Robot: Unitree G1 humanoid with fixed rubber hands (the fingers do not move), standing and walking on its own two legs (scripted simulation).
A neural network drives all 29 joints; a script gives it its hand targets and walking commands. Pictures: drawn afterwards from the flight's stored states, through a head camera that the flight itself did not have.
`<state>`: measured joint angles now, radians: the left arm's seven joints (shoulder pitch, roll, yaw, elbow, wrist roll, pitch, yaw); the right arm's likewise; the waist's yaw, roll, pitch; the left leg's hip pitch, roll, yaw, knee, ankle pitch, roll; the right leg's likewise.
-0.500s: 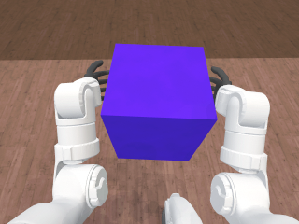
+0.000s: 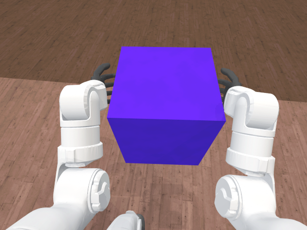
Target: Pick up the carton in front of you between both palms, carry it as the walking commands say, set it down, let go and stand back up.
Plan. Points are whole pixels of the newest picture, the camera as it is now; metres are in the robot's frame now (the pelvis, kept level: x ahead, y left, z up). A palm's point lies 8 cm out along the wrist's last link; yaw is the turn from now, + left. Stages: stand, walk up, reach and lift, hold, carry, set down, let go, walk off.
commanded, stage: carry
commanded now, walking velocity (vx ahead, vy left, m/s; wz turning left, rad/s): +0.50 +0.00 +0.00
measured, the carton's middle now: (163, 111) +0.39 +0.02 +0.09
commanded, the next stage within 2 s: none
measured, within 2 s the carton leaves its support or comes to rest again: neither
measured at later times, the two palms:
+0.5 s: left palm (136, 23) +0.66 +0.13 +0.19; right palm (231, 30) +0.66 -0.17 +0.19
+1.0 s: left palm out of the picture +0.95 +0.15 +0.21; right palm out of the picture +0.92 -0.15 +0.20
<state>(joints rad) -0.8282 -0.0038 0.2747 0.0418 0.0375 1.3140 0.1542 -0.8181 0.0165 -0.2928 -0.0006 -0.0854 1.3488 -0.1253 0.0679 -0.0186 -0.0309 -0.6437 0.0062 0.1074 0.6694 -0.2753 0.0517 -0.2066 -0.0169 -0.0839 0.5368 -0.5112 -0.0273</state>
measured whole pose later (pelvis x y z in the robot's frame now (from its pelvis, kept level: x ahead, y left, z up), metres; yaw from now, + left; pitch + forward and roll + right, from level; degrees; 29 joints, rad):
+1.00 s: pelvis +0.57 +0.02 +0.06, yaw -1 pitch +4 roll +0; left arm -0.81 0.03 0.27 0.14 0.06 1.33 0.12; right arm -0.77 0.01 -0.23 0.11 -0.07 1.33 -0.14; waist -0.06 -0.01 -0.02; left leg -0.47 -0.02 0.12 0.62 -0.33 0.07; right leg -0.56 0.00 -0.01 1.30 -0.46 -0.03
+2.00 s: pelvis +1.14 +0.01 +0.12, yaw -1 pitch +5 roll -1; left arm -0.83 0.00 0.29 0.02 0.08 1.36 0.13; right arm -0.80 0.00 -0.25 0.02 -0.02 1.34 -0.17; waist -0.09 -0.01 0.01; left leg -0.29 -0.01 0.10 0.50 -0.39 0.06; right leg -0.73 -0.04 -0.03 0.95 -0.36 -0.01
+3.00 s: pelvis +1.76 -0.01 +0.14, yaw -1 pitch +3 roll +0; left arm -0.13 -0.13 0.10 -0.37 0.12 1.24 0.08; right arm -0.14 0.13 -0.09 -0.34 -0.10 1.23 -0.09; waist -0.02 0.00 -0.18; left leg -0.01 0.01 0.16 0.28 -0.33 0.02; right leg -0.55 -0.08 -0.14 0.54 -0.09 0.01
